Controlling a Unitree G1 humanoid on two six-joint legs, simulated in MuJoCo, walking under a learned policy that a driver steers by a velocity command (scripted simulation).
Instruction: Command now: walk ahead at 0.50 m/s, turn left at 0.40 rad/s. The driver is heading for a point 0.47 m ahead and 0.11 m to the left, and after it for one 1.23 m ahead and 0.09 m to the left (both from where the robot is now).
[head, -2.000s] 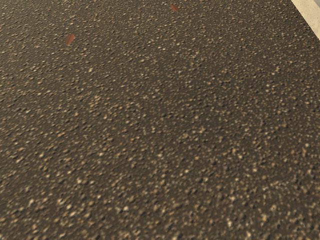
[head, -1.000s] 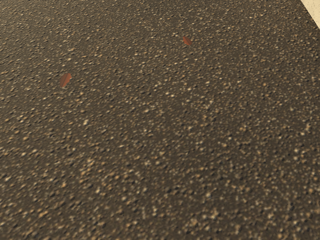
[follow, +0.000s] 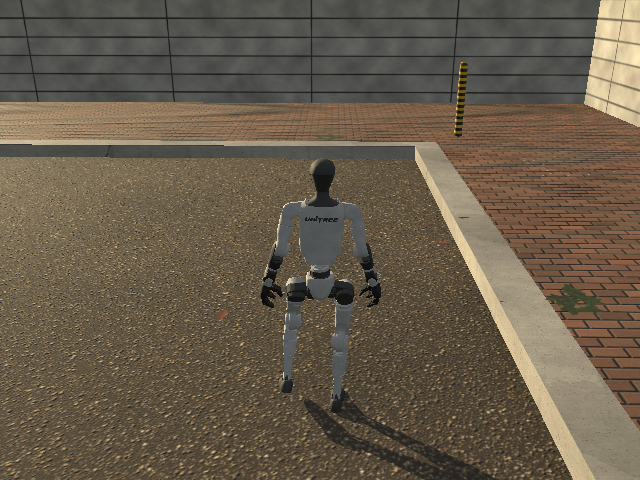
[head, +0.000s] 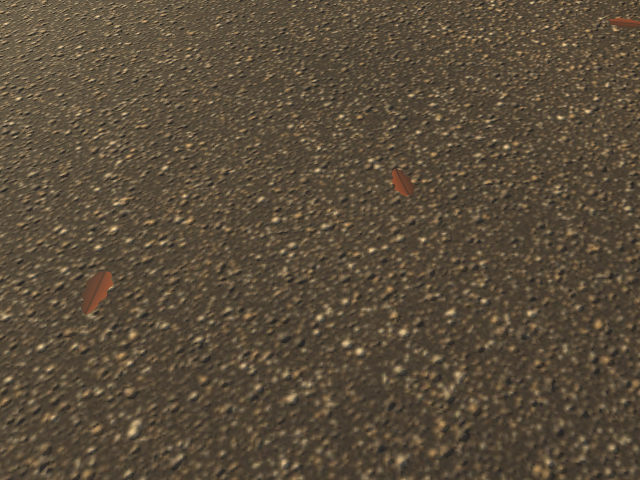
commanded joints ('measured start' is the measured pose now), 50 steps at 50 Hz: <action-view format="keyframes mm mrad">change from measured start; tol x32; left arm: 1 -32 125 25 -43 6 -18 18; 50 -105 203 41 -278 -9 101 33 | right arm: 1 36 -33 -16 -43 -8 12 0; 50 -87 -84 -4 -195 -40 64 -35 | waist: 1 -35 -110 15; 13 21 -101 79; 19 -107 152 -384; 50 -37 -165 -121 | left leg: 1 -87 38 -64 -66 142 -8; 16 262 -159 217 -513 56 115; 19 1041 244 -781 -794 -51 423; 27 393 67 -48 -866 799 211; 40 611 103 102 -594 787 92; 42 379 -67 177 -142 371 -31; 43 53 -260 92 161 -464 -85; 50 96 -125 2 -108 -189 -95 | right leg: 1 19 -281 143 -220 177 -119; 11 273 -324 -44 -161 342 -85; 16 270 -306 -110 276 963 -26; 19 -538 23 163 1100 -447 80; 20 -644 -35 241 1111 -367 50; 33 -304 -108 145 341 280 76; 40 -291 -31 95 203 62 3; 43 331 -404 745 111 939 -348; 50 -116 -173 484 -50 105 -174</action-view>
